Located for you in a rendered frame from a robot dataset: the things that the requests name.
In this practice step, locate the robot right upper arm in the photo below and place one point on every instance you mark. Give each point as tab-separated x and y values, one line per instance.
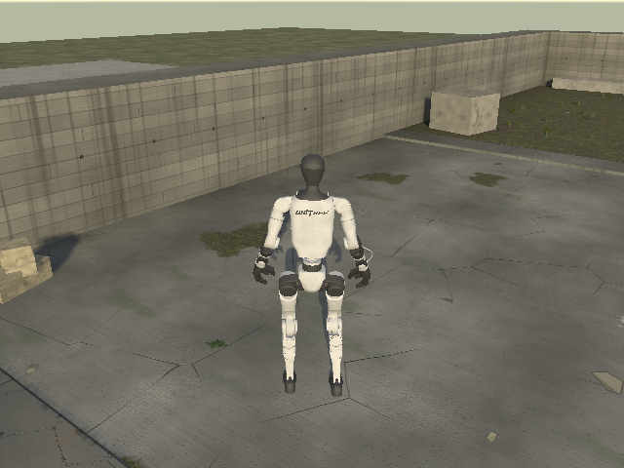
343	207

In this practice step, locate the left robot thigh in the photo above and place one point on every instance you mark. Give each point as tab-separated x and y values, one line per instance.
288	285

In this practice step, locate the right robot thigh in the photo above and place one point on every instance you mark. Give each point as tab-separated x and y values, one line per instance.
334	285

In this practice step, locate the robot right forearm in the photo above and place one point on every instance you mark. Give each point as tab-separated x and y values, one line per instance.
359	257

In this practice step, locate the robot left upper arm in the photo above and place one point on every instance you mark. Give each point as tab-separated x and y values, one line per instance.
281	206

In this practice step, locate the robot thigh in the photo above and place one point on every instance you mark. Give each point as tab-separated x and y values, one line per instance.
288	285
334	285

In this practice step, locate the right robot hand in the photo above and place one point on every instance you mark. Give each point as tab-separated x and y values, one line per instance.
358	274

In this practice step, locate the left robot hand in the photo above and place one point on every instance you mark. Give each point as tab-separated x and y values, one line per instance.
266	270

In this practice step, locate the robot left forearm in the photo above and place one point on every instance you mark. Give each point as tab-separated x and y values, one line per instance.
263	255

